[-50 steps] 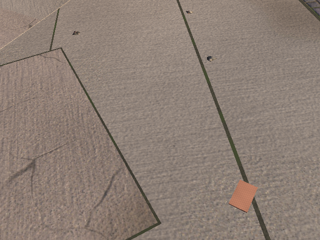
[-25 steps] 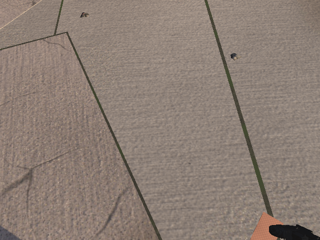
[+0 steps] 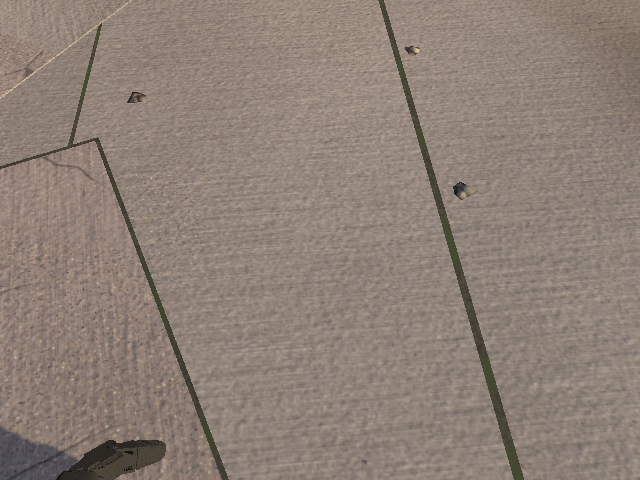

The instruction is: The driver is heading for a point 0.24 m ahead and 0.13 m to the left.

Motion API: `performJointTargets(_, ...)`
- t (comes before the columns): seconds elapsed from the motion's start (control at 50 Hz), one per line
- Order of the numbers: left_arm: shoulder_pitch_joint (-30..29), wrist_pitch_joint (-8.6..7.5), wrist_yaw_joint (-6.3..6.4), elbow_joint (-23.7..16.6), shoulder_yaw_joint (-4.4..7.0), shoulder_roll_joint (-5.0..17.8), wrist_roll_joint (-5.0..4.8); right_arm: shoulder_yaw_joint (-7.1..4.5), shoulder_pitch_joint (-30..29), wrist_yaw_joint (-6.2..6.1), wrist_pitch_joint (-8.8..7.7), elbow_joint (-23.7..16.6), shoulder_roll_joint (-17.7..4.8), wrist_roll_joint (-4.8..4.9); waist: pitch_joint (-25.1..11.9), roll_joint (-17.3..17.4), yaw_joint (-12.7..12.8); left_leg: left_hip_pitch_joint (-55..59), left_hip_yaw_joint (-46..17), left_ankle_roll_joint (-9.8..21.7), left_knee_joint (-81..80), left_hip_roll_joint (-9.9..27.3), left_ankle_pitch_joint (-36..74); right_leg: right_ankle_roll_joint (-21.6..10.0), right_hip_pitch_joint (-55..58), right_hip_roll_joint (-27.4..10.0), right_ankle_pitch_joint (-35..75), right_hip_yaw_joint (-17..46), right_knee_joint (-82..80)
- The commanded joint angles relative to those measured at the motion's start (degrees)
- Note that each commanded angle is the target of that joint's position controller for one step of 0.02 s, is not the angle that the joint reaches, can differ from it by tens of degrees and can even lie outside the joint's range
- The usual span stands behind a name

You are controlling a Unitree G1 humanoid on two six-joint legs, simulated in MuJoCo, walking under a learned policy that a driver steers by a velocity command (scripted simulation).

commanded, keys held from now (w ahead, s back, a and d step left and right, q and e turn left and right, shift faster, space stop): w+q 0.08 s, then no key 0.92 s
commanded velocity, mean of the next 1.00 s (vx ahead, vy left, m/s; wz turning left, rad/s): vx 0.16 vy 0.00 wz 0.15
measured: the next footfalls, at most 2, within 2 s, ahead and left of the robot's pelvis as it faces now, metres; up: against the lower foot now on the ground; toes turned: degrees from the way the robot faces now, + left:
left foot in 0.42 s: +0.30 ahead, +0.13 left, +0.00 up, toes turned +9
right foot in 0.72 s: +0.27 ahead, -0.12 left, +0.00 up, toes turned +7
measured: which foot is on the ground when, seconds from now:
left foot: down 0.00-0.00, up 0.02-0.40, down 0.42-1.00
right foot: down 0.00-0.44, up 0.46-0.70, down 0.72-1.00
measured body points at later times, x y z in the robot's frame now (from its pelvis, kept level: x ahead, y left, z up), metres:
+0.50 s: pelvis +0.19 +0.02 +0.01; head +0.21 +0.04 +0.46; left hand +0.20 +0.29 -0.14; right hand +0.39 -0.20 -0.10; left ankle +0.26 +0.13 -0.72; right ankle +0.13 -0.13 -0.70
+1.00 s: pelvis +0.23 +0.00 +0.01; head +0.24 +0.00 +0.46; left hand +0.24 +0.26 -0.14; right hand +0.35 -0.24 -0.13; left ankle +0.26 +0.13 -0.72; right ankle +0.23 -0.12 -0.72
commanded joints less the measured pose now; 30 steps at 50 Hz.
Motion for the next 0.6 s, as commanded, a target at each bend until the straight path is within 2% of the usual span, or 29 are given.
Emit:
performJointTargets(0.02, 24.9, 0.00, 0.64, 2.7, 5.65, 19.2, 1.19, 1.40, 3.2, 0.21, -1.59, -7.5, 2.2, 0.21, -23.4, -18.0, 9.4, -36.4, 1.5, 1.3, 40.9, -2.4, -5.7, -13.8, 52.5, -24.5, -12.0, 36.1, -4.8)
performJointTargets(0.04, 23.6, 0.09, 0.57, 1.7, 3.94, 12.5, 1.25, 0.04, 1.9, 0.12, -2.07, -6.7, -4.3, 1.61, -21.9, -13.8, 10.4, -42.0, -4.5, 1.5, 49.1, 1.1, -7.7, -13.1, 50.1, -23.3, -19.0, 40.3, -8.7)
performJointTargets(0.06, 19.3, 0.08, 0.73, 0.8, 2.85, 8.7, 0.95, -1.09, -3.1, -0.02, -2.08, -7.9, -8.1, 2.18, -13.3, -9.1, 10.4, -44.6, -3.9, 2.0, 50.4, 3.5, -2.7, -10.1, 42.4, -21.3, -17.1, 30.0, -9.3)
performJointTargets(0.08, 15.5, 0.21, 0.67, 0.4, 2.35, 7.6, 0.97, -1.26, -5.5, -0.27, -1.82, -8.3, -7.6, 1.79, -8.8, -4.5, 8.8, -42.5, -2.5, 1.7, 49.2, 6.2, 2.3, -8.7, 34.2, -19.0, -11.5, 22.4, -10.6)
performJointTargets(0.1, 12.8, 0.34, 0.48, 0.6, 2.00, 6.4, 1.29, -1.60, -7.1, -0.47, -1.47, -8.6, -6.8, 0.88, -4.6, -3.5, 7.5, -40.0, -2.2, 1.3, 46.3, 7.1, 4.9, -8.4, 27.0, -16.7, -2.5, 17.1, -12.1)
performJointTargets(0.12, 11.5, 0.29, 0.33, 1.0, 1.76, 5.9, 1.96, -1.85, -6.0, -0.44, -0.80, -8.6, -5.5, 0.65, -2.9, -4.8, 5.5, -36.2, -2.3, 0.9, 44.4, 7.9, 5.9, -8.2, 22.2, -15.0, 6.2, 12.0, -13.0)
performJointTargets(0.16, 11.6, 0.03, 0.20, 2.3, 1.94, 5.9, 2.16, -1.69, -4.3, -0.47, 0.44, -8.6, -2.9, 0.58, -2.2, -4.5, 3.6, -32.4, -0.9, 0.1, 41.1, 7.1, 5.4, -9.6, 18.0, -13.8, 21.4, 5.7, -13.4)
performJointTargets(0.2, 11.5, -0.03, 0.67, 3.4, 2.47, 7.7, 1.86, -1.37, -6.9, -0.47, 1.07, -10.3, -1.9, -0.08, -1.5, -3.9, 3.0, -33.0, -0.3, -0.7, 34.0, 6.6, 8.7, -10.6, 17.0, -13.8, 28.9, 2.0, -14.0)
performJointTargets(0.24, 10.4, 0.57, 1.37, 3.8, 2.66, 8.6, 1.43, -0.73, -9.4, 0.08, 1.16, -11.2, -1.1, -0.69, -2.6, -4.0, 3.0, -29.4, 1.4, -0.9, 24.3, 6.6, 15.5, -10.1, 15.9, -12.1, 29.7, -2.3, -14.1)
performJointTargets(0.28, 10.9, 1.25, 1.78, 4.5, 2.71, 9.3, 1.09, -0.37, -12.9, 0.80, 1.10, -11.9, -1.3, -0.77, -3.8, -4.4, 4.2, -24.9, 3.5, -1.1, 17.3, 5.6, 21.7, -9.6, 15.5, -11.0, 28.5, -4.6, -14.1)
performJointTargets(0.34, 12.8, 2.13, 1.78, 6.2, 2.92, 10.6, 0.18, -0.64, -16.9, 1.27, 1.28, -13.3, -3.4, -0.93, -4.2, -4.7, 5.3, -23.2, 3.6, -0.4, 11.6, 4.7, 22.1, -8.9, 19.3, -12.4, 25.5, -3.4, -11.2)
performJointTargets(0.38, 11.8, 2.76, 1.94, 6.7, 2.98, 11.0, -0.72, -1.03, -16.8, 1.49, 1.12, -13.4, -4.6, -1.26, -4.3, -4.7, 3.9, -20.1, 4.1, 1.4, 5.8, 3.9, 23.2, -7.1, 20.5, -12.4, 21.5, -2.8, -6.8)
performJointTargets(0.4, 12.4, 3.04, 1.98, 7.0, 2.79, 10.4, -0.91, -1.49, -15.3, 1.42, 1.02, -12.6, -5.5, -1.57, -5.1, -3.7, 3.2, -15.9, 5.0, 2.4, 1.6, 2.8, 26.8, -5.5, 20.2, -10.7, 17.8, -3.0, -3.4)
performJointTargets(0.42, 15.7, 3.05, 1.93, 7.9, 2.32, 8.8, -0.04, -2.55, -13.4, 0.93, 0.99, -12.1, -8.9, -1.80, -6.8, 0.0, 3.4, -9.2, 2.1, 4.0, -0.5, 5.4, 42.4, -2.7, 18.1, -7.4, 11.8, -4.6, 1.9)
performJointTargets(0.44, 19.6, 2.71, 1.71, 7.8, 1.34, 6.0, 2.01, -3.32, -11.5, 0.33, 1.25, -12.4, -13.0, -2.55, -11.7, 8.4, 5.3, 2.4, -6.9, 8.4, 3.6, 14.9, 64.0, 0.8, 9.9, -2.6, -7.9, -7.5, 12.2)
performJointTargets(0.46, 22.7, 3.24, 1.68, 8.6, -0.04, 2.5, 1.86, -2.02, -11.0, 0.21, 1.75, -11.9, -9.3, -2.81, -15.8, 15.2, 5.3, 5.7, -16.5, 16.9, 1.4, 22.8, 62.4, 3.5, 3.9, 0.0, -33.2, -4.4, 21.5)
performJointTargets(0.48, 19.8, 4.34, 1.78, 8.2, 0.64, 5.3, 0.65, -1.01, -11.1, 0.68, 1.80, -11.5, -5.8, -2.10, -15.1, 11.3, 4.1, 2.7, -17.5, 17.5, -1.4, 21.7, 50.4, 4.2, 1.9, -0.9, -38.6, -0.6, 26.5)
performJointTargets(0.5, 16.7, 5.33, 2.12, 7.3, 1.01, 6.8, -0.11, -0.97, -13.2, 0.90, 1.60, -11.4, -6.0, -1.77, -11.7, 9.5, 4.2, -0.5, -15.7, 15.7, -3.4, 19.6, 40.7, 4.3, -0.9, -1.7, -36.8, 0.3, 29.0)
performJointTargets(0.52, 15.5, 6.26, 2.78, 7.4, 1.35, 7.2, 0.01, -1.08, -16.0, 0.85, 1.42, -11.7, -6.7, -1.77, -9.5, 7.3, 4.9, -4.2, -14.4, 14.1, -4.9, 18.5, 34.6, 4.4, -1.4, -2.6, -34.2, 0.9, 29.2)
performJointTargets(0.54, 15.0, 7.04, 3.40, 7.5, 1.67, 7.8, 0.50, -1.08, -19.2, 0.60, 1.35, -12.2, -6.8, -1.77, -7.8, 6.9, 5.9, -8.7, -13.1, 12.9, -6.5, 17.7, 30.6, 4.7, 0.3, -3.5, -31.3, 1.6, 27.8)
performJointTargets(0.56, 15.5, 7.56, 3.76, 7.9, 1.73, 7.5, 0.58, -1.11, -21.5, 0.34, 1.45, -12.4, -6.8, -2.09, -7.1, 7.7, 7.1, -12.9, -11.2, 11.9, -7.6, 16.5, 28.3, 5.0, 3.4, -3.6, -28.8, 1.5, 26.1)
performJointTargets(0.6, 16.7, 7.83, 4.08, 8.9, 1.42, 5.7, 0.61, -1.08, -23.0, 0.01, 1.61, -11.9, -6.0, -2.42, -7.1, 8.3, 7.7, -17.1, -7.4, 11.3, -8.5, 14.1, 25.8, 4.9, 8.8, -2.6, -24.6, 0.0, 20.9)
